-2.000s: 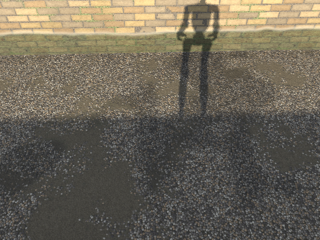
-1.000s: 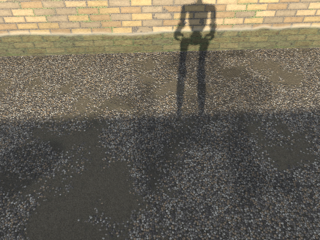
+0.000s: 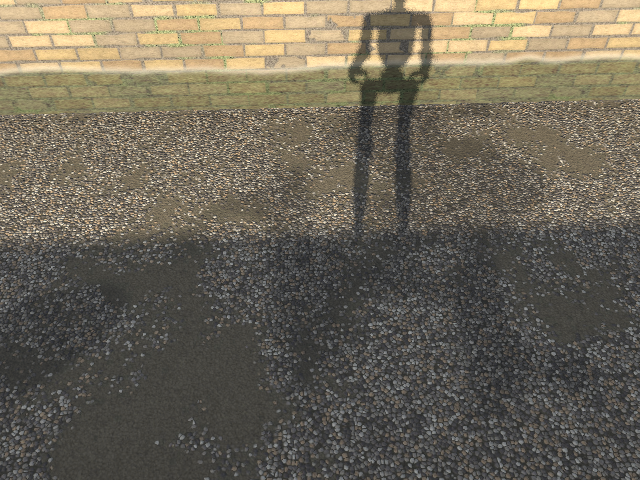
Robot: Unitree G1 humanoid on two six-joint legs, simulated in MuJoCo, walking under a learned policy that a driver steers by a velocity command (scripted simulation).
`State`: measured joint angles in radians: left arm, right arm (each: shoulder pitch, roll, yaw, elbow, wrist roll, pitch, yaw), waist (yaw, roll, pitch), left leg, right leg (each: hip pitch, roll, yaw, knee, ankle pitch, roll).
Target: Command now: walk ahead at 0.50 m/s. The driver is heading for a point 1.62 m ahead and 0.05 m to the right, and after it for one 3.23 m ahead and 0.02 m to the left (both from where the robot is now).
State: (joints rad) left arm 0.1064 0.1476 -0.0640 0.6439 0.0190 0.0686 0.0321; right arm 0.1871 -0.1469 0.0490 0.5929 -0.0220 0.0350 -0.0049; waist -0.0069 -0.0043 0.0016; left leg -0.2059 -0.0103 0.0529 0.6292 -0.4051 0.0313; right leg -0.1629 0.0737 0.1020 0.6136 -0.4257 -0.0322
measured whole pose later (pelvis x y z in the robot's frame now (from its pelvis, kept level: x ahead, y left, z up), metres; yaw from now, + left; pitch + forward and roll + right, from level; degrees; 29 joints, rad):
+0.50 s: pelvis +0.00 +0.00 +0.00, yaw +0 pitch -1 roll +0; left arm 0.10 0.15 -0.07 0.65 0.02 0.07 0.03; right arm 0.18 -0.15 0.05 0.59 -0.02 0.04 0.00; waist -0.01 -0.01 0.00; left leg -0.20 -0.01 0.05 0.62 -0.40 0.03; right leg -0.16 0.07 0.10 0.61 -0.42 -0.03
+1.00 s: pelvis +0.00 +0.00 +0.00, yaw +0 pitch -1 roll +0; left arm 0.11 0.15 -0.06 0.65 0.02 0.07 0.03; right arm 0.18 -0.15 0.05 0.59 -0.02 0.04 0.00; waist -0.01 -0.01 0.00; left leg -0.20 -0.01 0.05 0.62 -0.40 0.03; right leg -0.15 0.07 0.10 0.60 -0.42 -0.03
